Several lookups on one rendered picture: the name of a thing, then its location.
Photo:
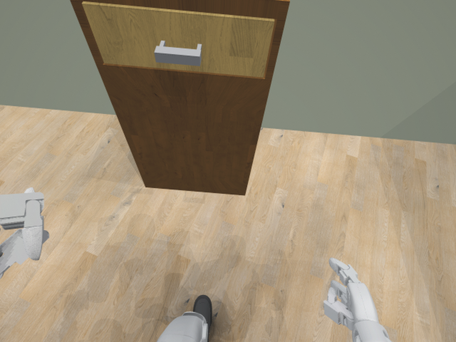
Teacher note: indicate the right robot forearm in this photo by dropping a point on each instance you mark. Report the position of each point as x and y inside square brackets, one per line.
[369, 331]

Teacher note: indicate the robot left hand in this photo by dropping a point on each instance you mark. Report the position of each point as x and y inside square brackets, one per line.
[22, 211]

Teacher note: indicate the cabinet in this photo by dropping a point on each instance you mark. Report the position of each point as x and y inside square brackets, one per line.
[189, 130]

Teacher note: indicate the drawer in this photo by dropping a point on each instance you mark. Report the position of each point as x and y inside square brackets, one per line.
[128, 35]

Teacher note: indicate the robot right hand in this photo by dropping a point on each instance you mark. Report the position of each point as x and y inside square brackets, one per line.
[356, 301]

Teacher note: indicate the left robot thigh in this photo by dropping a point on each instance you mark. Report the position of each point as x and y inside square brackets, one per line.
[185, 329]

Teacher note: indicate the handle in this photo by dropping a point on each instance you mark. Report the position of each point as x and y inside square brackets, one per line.
[183, 56]

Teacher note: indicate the left robot shin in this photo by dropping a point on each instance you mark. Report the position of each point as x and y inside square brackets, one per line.
[189, 313]

